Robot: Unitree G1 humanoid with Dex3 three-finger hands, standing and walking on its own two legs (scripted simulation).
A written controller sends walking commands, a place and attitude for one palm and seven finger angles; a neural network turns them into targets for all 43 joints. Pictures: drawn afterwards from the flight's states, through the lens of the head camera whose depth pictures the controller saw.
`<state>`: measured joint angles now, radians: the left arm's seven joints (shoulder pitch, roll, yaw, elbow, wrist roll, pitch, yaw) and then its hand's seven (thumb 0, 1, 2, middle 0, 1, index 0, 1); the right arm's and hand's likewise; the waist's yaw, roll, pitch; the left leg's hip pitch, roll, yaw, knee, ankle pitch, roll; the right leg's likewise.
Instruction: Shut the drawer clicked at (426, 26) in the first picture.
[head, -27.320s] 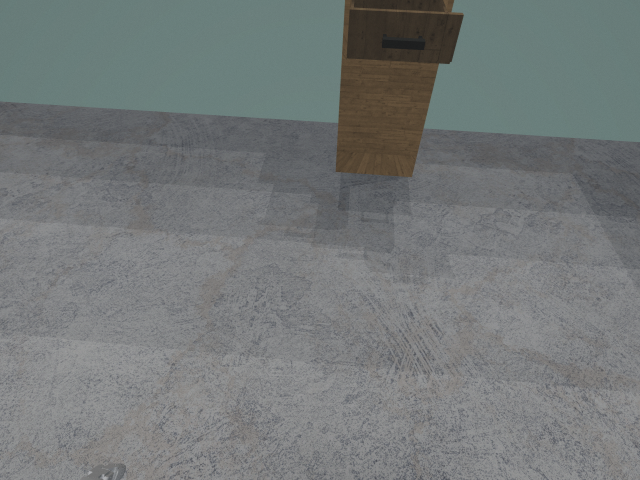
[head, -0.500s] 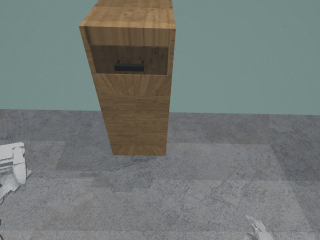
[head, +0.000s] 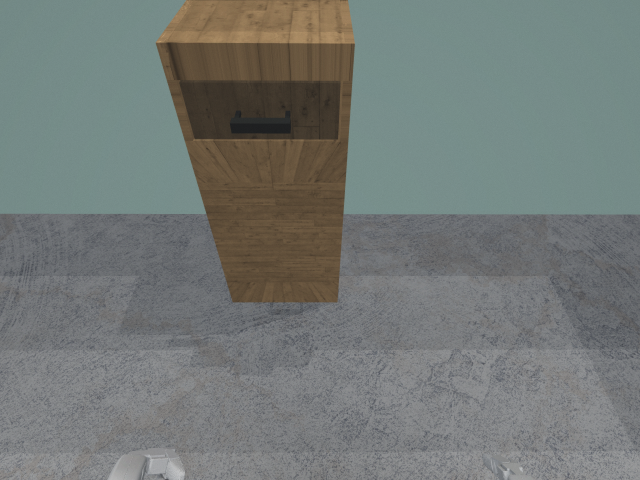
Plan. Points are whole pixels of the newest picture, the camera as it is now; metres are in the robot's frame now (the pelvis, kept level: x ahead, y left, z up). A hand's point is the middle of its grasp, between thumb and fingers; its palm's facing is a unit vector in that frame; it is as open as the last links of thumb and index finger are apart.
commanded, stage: let the arm hang, fingers relaxed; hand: left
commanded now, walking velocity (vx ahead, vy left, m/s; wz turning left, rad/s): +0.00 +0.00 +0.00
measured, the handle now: (262, 120) +0.82 +0.15 +0.02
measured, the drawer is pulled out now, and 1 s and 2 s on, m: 0.00 0.00 0.00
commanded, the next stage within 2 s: look to check the result in 0.88 s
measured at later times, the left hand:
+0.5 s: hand out of the picture -0.07 +0.18 -0.16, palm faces +0.04 -0.98 -0.21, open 6.6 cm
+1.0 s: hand out of the picture -0.03 +0.15 -0.16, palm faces +0.05 -0.98 -0.18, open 7.4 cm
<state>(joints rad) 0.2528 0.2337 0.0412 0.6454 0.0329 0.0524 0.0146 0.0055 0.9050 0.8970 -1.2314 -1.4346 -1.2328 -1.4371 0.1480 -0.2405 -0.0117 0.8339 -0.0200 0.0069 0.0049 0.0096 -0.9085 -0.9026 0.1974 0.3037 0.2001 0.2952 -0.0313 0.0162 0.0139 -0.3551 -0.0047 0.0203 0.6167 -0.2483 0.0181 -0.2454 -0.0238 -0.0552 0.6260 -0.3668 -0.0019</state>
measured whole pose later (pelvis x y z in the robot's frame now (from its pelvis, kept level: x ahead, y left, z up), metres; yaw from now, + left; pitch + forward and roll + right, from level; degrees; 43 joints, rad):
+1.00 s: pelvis -0.01 -0.01 +0.01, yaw +0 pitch -2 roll -1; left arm 0.30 0.12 0.02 1.14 0.01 0.00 0.04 0.00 0.91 0.90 -0.20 -0.30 -0.20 -0.30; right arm 0.33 -0.10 -0.02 1.13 -0.01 0.03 -0.04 0.00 -0.91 -0.90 0.19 0.30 0.20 0.29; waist -0.02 0.02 0.06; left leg -0.27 0.01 0.00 0.46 -0.16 0.00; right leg -0.15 0.00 -0.07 0.46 -0.27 -0.02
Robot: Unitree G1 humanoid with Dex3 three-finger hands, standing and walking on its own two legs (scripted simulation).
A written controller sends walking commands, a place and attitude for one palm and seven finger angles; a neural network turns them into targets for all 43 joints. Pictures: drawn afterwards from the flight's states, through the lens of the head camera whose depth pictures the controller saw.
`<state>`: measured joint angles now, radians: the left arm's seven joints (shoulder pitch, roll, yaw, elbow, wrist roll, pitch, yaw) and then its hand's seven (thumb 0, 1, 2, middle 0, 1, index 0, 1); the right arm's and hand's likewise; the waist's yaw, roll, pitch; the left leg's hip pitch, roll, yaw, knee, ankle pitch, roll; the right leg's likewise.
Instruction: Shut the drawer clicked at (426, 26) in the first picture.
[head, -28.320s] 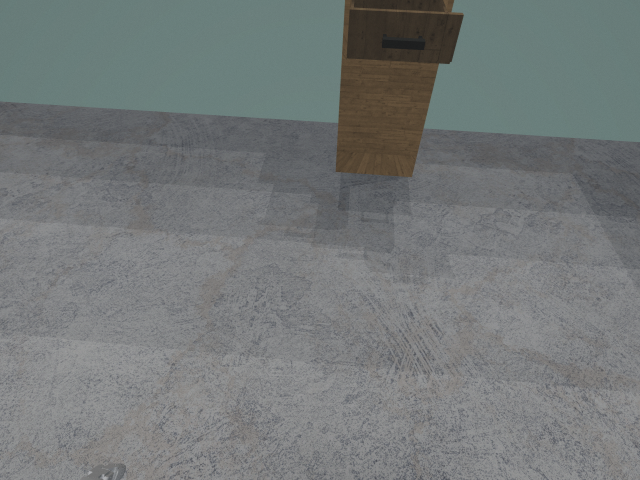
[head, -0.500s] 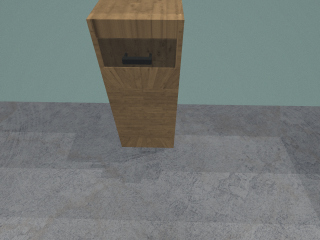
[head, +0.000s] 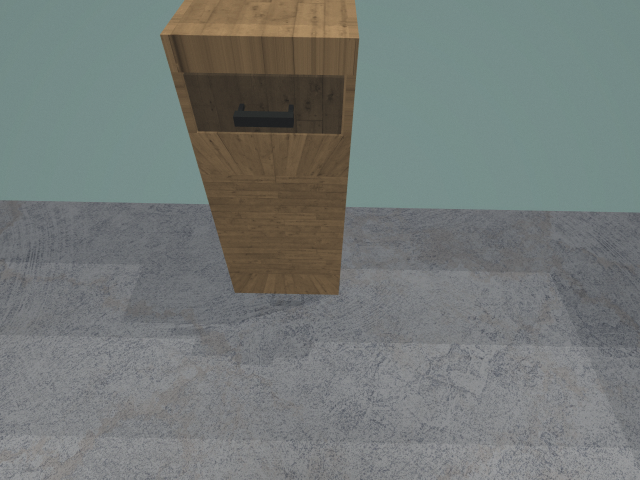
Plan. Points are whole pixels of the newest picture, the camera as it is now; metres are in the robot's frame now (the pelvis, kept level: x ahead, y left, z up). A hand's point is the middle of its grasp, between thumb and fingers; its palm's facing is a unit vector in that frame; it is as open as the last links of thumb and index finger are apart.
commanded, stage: look to check the result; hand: left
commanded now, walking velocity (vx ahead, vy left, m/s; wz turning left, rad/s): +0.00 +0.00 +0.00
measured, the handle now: (265, 113) +0.83 +0.16 +0.01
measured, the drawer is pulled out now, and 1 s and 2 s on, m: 0.00 0.00 0.00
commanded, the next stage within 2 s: stand and wait in 0.50 s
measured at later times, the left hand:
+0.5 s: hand out of the picture +0.01 +0.15 -0.18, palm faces +0.04 -0.98 -0.18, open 7.4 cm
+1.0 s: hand out of the picture +0.01 +0.16 -0.17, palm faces +0.04 -0.98 -0.19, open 7.4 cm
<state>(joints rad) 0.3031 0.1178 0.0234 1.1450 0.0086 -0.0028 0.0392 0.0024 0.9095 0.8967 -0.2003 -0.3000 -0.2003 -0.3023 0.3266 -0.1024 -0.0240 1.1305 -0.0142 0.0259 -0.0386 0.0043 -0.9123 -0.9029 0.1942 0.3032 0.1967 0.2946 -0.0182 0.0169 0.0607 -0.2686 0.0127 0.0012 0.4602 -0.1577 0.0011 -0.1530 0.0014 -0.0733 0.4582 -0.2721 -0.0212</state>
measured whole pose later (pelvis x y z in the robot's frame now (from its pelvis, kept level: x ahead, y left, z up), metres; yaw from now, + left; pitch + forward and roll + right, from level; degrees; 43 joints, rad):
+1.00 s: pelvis +0.03 -0.01 +0.00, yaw -1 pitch -2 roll +0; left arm 0.29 0.13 0.02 1.15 0.00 -0.01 0.04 0.00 0.91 0.90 -0.20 -0.30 -0.20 -0.30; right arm 0.27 -0.12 -0.01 1.15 -0.01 0.02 -0.04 0.00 -0.91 -0.90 0.19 0.30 0.20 0.29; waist -0.01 0.01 0.07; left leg -0.21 0.02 0.01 0.43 -0.19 -0.01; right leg -0.09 0.01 -0.07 0.41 -0.29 -0.03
